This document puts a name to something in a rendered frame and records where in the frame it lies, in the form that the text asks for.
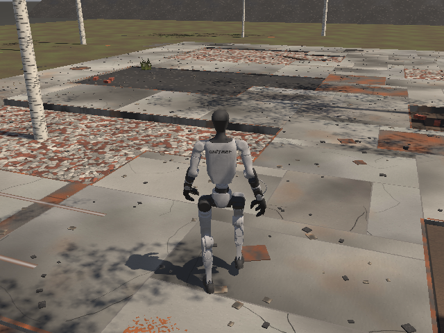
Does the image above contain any robot right hand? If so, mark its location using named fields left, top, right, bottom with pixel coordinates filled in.
left=250, top=198, right=266, bottom=217

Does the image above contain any robot right upper arm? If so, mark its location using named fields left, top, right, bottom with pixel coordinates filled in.
left=235, top=139, right=255, bottom=179

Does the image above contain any robot left hand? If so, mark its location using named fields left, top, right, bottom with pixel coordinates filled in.
left=183, top=188, right=199, bottom=201

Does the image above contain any robot right forearm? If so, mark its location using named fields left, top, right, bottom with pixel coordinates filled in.
left=248, top=168, right=264, bottom=200

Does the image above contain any humanoid robot head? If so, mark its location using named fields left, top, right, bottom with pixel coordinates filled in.
left=209, top=110, right=232, bottom=143

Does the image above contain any robot left upper arm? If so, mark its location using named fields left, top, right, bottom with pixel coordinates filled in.
left=188, top=140, right=207, bottom=178

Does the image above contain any right robot thigh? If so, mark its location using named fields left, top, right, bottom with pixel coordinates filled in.
left=231, top=192, right=246, bottom=228

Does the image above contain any robot left forearm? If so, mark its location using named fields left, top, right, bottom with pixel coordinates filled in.
left=184, top=167, right=195, bottom=190

